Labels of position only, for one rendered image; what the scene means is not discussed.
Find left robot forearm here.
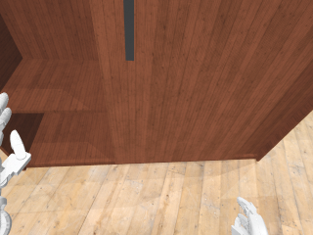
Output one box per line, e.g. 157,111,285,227
0,196,12,235

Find robot right hand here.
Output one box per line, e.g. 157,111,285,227
231,197,269,235

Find wardrobe door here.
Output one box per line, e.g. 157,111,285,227
236,59,313,155
89,0,313,164

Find handle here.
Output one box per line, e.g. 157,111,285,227
123,0,134,61

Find robot left hand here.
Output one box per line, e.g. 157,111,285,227
0,92,31,196

